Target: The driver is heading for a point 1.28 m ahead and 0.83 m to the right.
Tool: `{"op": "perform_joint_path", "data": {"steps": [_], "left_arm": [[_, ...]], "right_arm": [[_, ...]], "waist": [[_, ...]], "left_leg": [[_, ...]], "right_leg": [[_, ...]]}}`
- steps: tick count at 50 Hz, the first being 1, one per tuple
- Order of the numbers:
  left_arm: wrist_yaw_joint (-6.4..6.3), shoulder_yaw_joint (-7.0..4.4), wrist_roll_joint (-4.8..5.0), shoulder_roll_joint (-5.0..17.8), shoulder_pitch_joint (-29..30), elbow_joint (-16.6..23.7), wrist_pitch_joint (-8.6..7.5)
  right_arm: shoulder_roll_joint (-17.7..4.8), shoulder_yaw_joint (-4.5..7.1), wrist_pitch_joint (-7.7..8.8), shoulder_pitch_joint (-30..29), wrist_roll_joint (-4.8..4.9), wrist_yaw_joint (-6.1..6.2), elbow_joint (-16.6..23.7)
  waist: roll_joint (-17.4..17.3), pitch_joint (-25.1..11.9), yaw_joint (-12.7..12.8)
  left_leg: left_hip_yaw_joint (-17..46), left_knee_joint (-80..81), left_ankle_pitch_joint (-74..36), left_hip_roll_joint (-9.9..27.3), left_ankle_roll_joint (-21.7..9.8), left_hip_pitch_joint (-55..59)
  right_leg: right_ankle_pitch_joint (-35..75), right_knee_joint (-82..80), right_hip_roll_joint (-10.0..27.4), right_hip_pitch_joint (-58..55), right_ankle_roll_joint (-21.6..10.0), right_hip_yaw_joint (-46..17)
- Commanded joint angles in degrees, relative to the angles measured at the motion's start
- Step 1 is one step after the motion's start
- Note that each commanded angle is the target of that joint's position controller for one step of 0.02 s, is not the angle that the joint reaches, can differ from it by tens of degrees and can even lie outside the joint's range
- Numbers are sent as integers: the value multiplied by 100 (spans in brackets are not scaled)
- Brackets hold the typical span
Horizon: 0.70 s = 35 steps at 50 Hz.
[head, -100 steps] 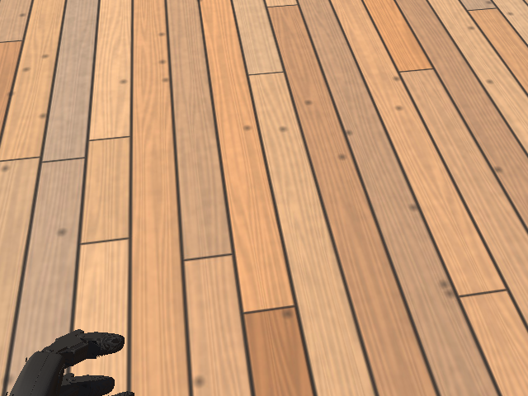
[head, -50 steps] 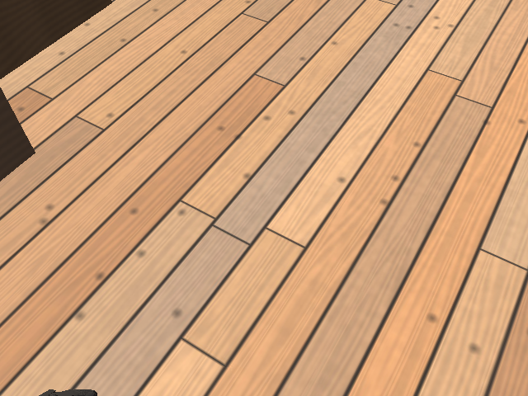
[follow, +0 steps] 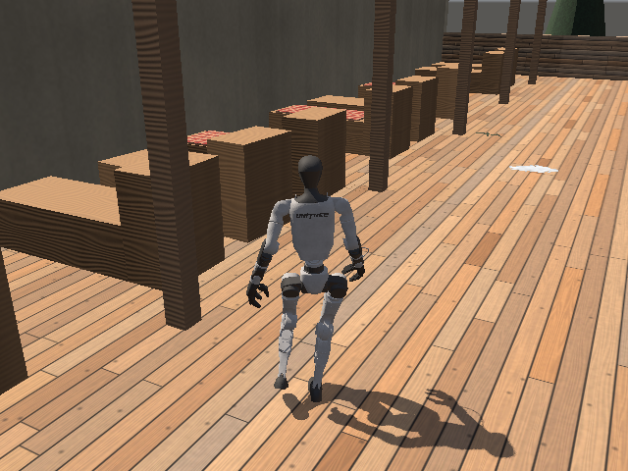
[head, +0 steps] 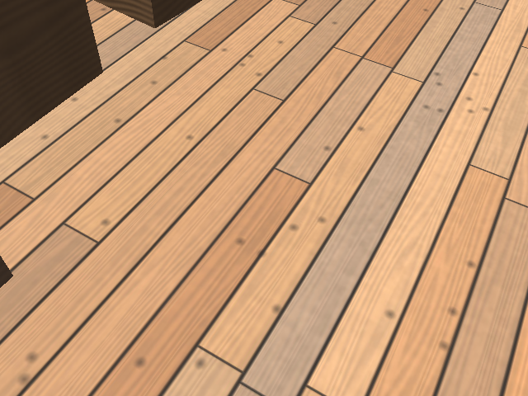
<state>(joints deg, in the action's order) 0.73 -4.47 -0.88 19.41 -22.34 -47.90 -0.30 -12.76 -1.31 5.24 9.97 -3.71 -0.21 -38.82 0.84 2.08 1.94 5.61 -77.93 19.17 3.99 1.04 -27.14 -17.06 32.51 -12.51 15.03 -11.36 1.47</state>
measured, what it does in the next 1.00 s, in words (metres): walks ahead, turning right: left foot, then right foot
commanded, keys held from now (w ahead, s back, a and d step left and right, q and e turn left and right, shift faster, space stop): w+e+shift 0.66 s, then w+shift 0.34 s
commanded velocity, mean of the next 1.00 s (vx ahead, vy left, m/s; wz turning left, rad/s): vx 0.99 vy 0.00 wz -0.81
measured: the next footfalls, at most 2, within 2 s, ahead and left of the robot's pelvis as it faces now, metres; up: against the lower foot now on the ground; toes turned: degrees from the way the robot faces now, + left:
left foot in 0.26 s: +0.48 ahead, +0.17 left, +0.00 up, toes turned -18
right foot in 0.72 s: +0.76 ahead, -0.20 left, +0.00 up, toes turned -44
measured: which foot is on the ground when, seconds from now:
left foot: up 0.00-0.24, down 0.26-0.72, up 0.74-1.00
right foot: down 0.00-0.24, up 0.26-0.70, down 0.72-1.00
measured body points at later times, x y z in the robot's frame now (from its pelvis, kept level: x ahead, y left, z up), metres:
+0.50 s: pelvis +0.45 +0.03 +0.02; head +0.47 +0.02 +0.47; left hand +0.77 +0.18 -0.05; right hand +0.30 -0.24 -0.10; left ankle +0.44 +0.18 -0.72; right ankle +0.45 -0.08 -0.62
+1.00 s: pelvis +0.83 -0.23 +0.01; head +0.85 -0.25 +0.46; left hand +1.01 -0.02 -0.11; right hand +0.80 -0.54 -0.07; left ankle +1.10 -0.25 -0.66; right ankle +0.73 -0.17 -0.72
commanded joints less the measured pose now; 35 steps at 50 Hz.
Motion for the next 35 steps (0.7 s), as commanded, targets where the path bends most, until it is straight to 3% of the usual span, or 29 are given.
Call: {"op": "perform_joint_path", "data": {"steps": [1, 3, 5, 8, 10, 11, 12, 13, 14, 15, 16, 17, 18, 20, 22, 25, 26, 27, 28, 29, 30, 32, 33, 34, 35], "left_arm": [[-53, -107, 51, 666, 232, 490, -325], [-44, -133, 59, 733, 212, 517, -403], [-14, -183, 90, 792, 76, 478, -407], [3, -253, 147, 955, -162, 398, -410], [-50, -295, 126, 1087, -71, 425, -404], [-51, -326, 71, 1254, 11, 444, -406], [-22, -352, 34, 1400, 357, 505, -424], [-15, -230, 0, 940, 604, 633, -506], [-34, 42, 118, -122, 508, 938, -531], [-30, 123, 216, 90, 81, 1136, -480], [-39, 67, 59, 478, 502, 939, -359], [40, 45, -32, 554, 772, 940, -288], [131, 39, -76, 511, 967, 953, -217], [286, 126, -135, 193, 1190, 1156, -61], [350, 213, -129, 7, 1516, 1386, 49], [399, 279, -90, 23, 2014, 1676, 84], [424, 304, -65, 42, 2203, 1792, 91], [458, 308, -71, 112, 2429, 1832, 95], [485, 308, -51, 135, 2573, 1747, 103], [522, 377, -62, -23, 2767, 1898, 72], [535, 391, -83, -14, 2883, 1900, 55], [468, 329, -89, 141, 2556, 1711, 15], [426, 256, -82, 311, 1929, 1543, -12], [359, 147, -90, 487, 828, 1212, -40], [237, -26, -90, 718, -494, 739, -75]], "right_arm": [[-841, 145, -163, 45, -108, -38, 500], [-744, 66, -189, -740, -15, -114, 830], [-558, -16, -171, -1234, 113, -170, 988], [-713, 36, -128, -1408, 204, -142, 1031], [-989, 149, -94, -1002, 190, -63, 911], [-1273, 282, -73, -337, 215, 10, 728], [-1507, 413, -54, 778, 245, 105, 477], [-1885, 590, -38, 2087, 146, 246, 224], [-2246, 663, -24, 2420, -118, 284, 125], [-2245, 722, -56, 1586, -68, 201, 221], [-1543, 616, -92, 836, -1, 167, 379], [-1183, 532, -112, 656, 49, 135, 312], [-1059, 498, -113, 718, 33, 120, 173], [-840, 428, -17, 1090, 117, 92, -246], [-732, 409, 97, 1230, 219, 6, -470], [-781, 413, 206, 1067, 197, -29, -565], [-913, 435, 237, 1033, 167, -19, -582], [-950, 450, 244, 1060, 166, -6, -645], [-914, 448, 220, 1234, 171, 13, -748], [-1115, 468, 228, 1405, 149, 21, -775], [-1184, 483, 213, 1488, 159, 57, -831], [-1485, 559, 88, 1669, 181, 142, -830], [-1668, 606, -15, 1586, 162, 200, -799], [-1823, 643, -105, 1373, 155, 224, -717], [-1799, 635, -156, 1120, 135, 198, -596]], "waist": [[-537, 499, -453], [-325, 706, -258], [-45, 605, 38], [199, 186, 290], [237, -208, 86], [229, -716, -257], [178, -1250, -985], [-150, -1907, -1547], [-1799, -2217, -1243], [-2527, -2405, -611], [-1380, -1484, -601], [-714, -939, -562], [-433, -667, -518], [-671, -239, -382], [-623, -21, -290], [-546, 238, -120], [-628, 374, -74], [-448, 566, -99], [-287, 538, -251], [-395, 763, -214], [-313, 769, -185], [-535, 305, 31], [-655, -91, 428], [-778, -615, 955], [-659, -1126, 1460]], "left_leg": [[-237, 984, 12, 337, 242, -1033], [-516, 2232, -837, 325, 362, -646], [-648, 3467, -1890, 122, 330, -98], [-644, 4335, -2511, -184, 161, 357], [-520, 4778, -2076, -420, 70, 975], [-492, 4708, -1484, -573, 8, 1711], [-530, 4707, -1129, -474, -43, 2919], [188, 4542, 276, 343, -179, 4347], [2627, 5377, 2290, 1973, -369, 5347], [4856, 6452, 3067, 2362, -765, 5003], [3824, 6441, 3322, 2002, -769, 4140], [2729, 6311, 2202, 1745, -711, 3420], [1944, 6326, 1242, 1512, -608, 2981], [906, 6463, 191, 1311, -497, 2469], [176, 6633, -748, 1288, -418, 2343], [-1034, 6915, -1925, 998, -291, 2007], [-1226, 7057, -2055, 1027, -326, 1938], [-1511, 7217, -2239, 944, -300, 1978], [-1883, 7259, -2639, 605, -194, 2223], [-2037, 7117, -3587, 810, -150, 2224], [-2201, 6955, -4987, 833, -82, 2418], [-2275, 6157, -7257, 903, -51, 3031], [-2242, 5245, -8061, 1053, -76, 3116], [-2100, 3992, -8345, 1197, -199, 2783], [-1972, 2253, -7385, 1144, -295, 1833]], "right_leg": [[-138, -2369, 1512, 431, -926, -2616], [459, -2552, 1209, 1025, -783, -2245], [1330, -2459, 1013, 973, -492, -2038], [2841, -2101, 1249, -11, -224, -2199], [4002, -1334, 1299, -681, 25, -2305], [4717, -442, 1304, -892, 164, -2314], [4690, 880, 1160, -526, 281, -2211], [3467, 2656, 900, 364, 350, -1909], [-1351, 4413, 324, 2087, 400, -1355], [-926, 5074, 568, 2827, 356, -1059], [-224, 5045, 1049, 2985, 362, -857], [125, 4751, 1268, 2873, 423, -715], [175, 4570, 1430, 2747, 487, -673], [216, 4424, 1696, 2782, 561, -658], [435, 4365, 1820, 3071, 576, -564], [1246, 3726, 1773, 2991, 586, -283], [1438, 3262, 1805, 2949, 570, -201], [1591, 2795, 1758, 2884, 525, 17], [1662, 2482, 1531, 2699, 420, 384], [1605, 1914, 1578, 2534, 310, 551], [1524, 1576, 1384, 2230, 191, 840], [1228, 1275, 911, 1538, 21, 1142], [986, 1196, 730, 843, -86, 1094], [742, 1152, 592, -393, -232, 843], [658, 652, 586, -2111, -427, 331]]}}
